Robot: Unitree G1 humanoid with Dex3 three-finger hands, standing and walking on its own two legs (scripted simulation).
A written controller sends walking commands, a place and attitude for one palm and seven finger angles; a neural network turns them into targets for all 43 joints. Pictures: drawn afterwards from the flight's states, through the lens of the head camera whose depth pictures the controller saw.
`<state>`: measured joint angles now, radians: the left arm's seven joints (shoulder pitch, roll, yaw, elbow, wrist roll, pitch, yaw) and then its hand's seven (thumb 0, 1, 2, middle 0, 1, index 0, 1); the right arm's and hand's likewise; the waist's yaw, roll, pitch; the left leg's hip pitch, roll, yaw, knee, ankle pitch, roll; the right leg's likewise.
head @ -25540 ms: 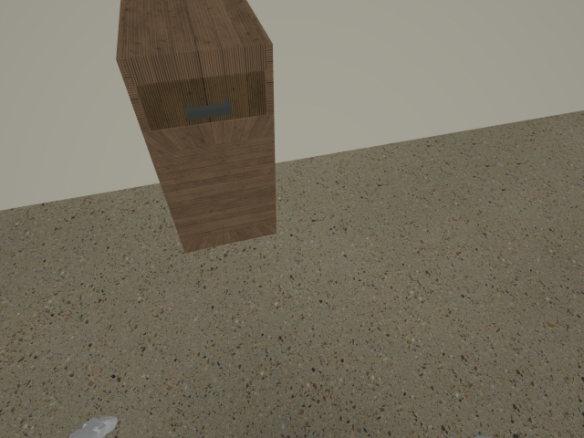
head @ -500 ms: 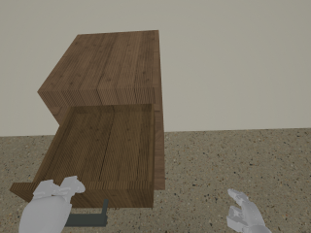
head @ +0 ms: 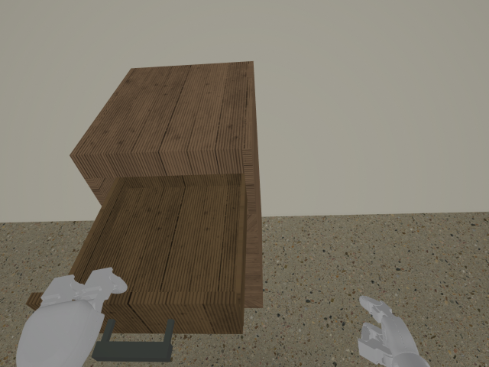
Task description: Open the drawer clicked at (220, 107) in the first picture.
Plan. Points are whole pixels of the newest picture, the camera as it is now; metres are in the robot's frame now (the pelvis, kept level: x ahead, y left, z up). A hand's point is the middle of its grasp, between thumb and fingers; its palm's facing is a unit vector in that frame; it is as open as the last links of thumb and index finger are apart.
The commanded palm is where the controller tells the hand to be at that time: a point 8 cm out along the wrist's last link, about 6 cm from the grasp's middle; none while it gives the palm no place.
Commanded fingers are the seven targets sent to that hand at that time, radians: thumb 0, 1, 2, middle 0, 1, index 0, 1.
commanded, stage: lift the hand off the handle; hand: left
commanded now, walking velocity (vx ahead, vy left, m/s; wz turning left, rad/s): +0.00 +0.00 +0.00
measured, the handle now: (136, 338) +0.17 +0.23 -0.06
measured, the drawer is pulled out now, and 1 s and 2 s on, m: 0.30 0.30 0.30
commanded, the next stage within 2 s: draw the hand back to the body in 0.36 s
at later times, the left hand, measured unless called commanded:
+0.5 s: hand (79, 343) +0.12 +0.24 +0.08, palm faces +0.03 -0.17 -0.99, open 13.9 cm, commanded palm +0.10 +0.23 +0.14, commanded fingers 0.00 -0.50 0.30 -0.30 -1.20 -0.30 -1.20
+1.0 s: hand (66, 311) +0.15 +0.26 +0.11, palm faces +0.06 -0.13 -0.99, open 13.9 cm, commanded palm +0.12 +0.26 +0.17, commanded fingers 0.00 -0.50 0.30 -0.30 -1.20 -0.30 -1.20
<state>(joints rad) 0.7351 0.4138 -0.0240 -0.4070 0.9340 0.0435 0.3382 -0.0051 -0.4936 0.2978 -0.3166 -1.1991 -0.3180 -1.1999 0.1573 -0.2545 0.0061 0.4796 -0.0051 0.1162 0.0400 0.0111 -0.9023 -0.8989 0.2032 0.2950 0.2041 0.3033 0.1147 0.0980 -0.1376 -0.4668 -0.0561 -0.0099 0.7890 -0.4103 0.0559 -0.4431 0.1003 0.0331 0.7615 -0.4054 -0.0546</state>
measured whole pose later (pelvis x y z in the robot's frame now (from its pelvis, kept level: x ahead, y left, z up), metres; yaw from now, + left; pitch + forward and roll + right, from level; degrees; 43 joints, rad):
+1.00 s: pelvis +0.00 +0.02 +0.02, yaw +0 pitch +2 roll -2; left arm 0.65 0.48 0.01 -0.50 0.89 0.09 0.17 -0.01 -0.49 0.30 -0.32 -1.20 -0.32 -1.20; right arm 0.15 -0.26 0.04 0.49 0.02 0.12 0.02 0.01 -0.90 -0.90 0.20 0.30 0.20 0.30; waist 0.12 0.11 -0.08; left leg -0.32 -0.07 0.00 0.63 -0.34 0.08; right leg -0.28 0.08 0.05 0.58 -0.32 -0.02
